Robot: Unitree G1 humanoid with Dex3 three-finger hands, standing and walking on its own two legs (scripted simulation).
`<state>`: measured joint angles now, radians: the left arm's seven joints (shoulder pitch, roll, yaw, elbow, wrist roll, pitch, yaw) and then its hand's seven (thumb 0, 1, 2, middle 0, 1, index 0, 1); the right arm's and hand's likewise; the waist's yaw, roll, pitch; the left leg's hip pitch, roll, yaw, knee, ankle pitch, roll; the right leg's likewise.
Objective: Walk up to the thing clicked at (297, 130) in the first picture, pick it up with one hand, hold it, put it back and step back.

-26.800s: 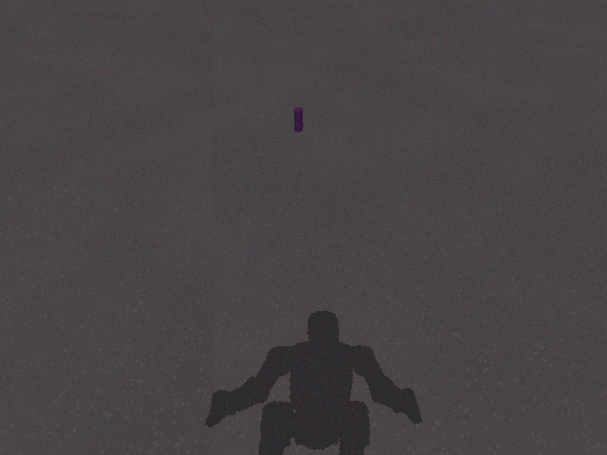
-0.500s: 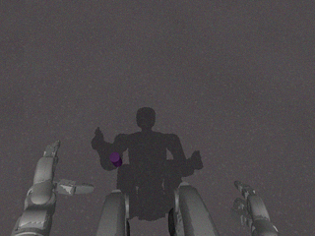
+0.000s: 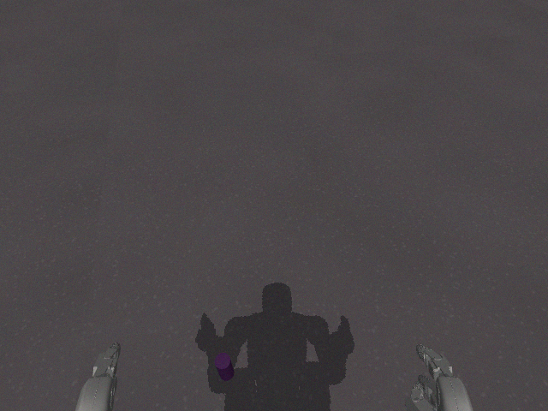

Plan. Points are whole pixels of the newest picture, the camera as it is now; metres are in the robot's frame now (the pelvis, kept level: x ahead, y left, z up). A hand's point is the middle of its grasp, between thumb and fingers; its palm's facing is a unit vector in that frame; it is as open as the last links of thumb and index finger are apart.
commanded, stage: home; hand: left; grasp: from the side
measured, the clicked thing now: (224, 367) +0.39 +0.14 -0.65
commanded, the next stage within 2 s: stand in 1.60 s
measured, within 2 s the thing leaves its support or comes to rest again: neither
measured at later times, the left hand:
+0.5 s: hand (141, 409) +0.17 +0.18 -0.05, palm faces +0.11 -0.95 -0.29, open 17.2 cm
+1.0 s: hand out of the picture +0.16 +0.17 -0.05, palm faces +0.11 -0.95 -0.29, open 17.3 cm
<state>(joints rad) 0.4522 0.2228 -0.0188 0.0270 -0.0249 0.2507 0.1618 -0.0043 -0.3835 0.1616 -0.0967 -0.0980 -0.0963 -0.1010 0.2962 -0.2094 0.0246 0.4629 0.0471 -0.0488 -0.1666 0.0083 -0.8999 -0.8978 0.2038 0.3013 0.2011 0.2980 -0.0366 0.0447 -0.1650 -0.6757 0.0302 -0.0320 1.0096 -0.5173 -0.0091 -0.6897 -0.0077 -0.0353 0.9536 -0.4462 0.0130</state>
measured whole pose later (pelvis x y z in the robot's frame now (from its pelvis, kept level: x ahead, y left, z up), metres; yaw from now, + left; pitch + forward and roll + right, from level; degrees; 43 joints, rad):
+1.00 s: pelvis +0.00 -0.01 +0.01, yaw +1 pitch +8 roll -2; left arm 0.47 0.21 -0.01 0.00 -0.01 0.25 0.13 -0.01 -0.51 0.08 -0.06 -0.06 -0.06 -0.06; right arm 0.28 -0.21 0.02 0.50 0.02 -0.13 -0.17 0.01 -0.90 -0.90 0.20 0.30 0.20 0.30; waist -0.03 0.03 -0.11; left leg -0.61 0.03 -0.05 0.96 -0.49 -0.02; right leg -0.62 0.00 -0.05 0.91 -0.43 0.00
